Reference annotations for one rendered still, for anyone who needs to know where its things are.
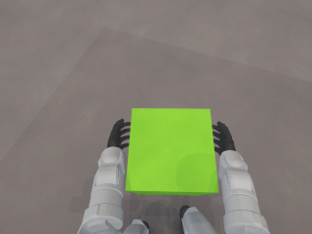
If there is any robot left forearm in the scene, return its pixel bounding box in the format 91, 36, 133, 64
77, 146, 126, 234

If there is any left robot hand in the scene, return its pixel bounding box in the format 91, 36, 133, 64
106, 118, 131, 150

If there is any robot right forearm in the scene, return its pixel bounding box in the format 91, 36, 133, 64
218, 150, 270, 234

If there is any carton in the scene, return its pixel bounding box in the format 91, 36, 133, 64
125, 108, 219, 196

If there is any left robot thigh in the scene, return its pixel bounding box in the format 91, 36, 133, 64
123, 223, 149, 234

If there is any right robot hand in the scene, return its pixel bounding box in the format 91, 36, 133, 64
212, 121, 236, 155

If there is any robot thigh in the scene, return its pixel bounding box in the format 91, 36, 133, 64
123, 223, 149, 234
181, 211, 217, 234

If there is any right robot thigh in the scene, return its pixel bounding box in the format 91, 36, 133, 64
181, 211, 217, 234

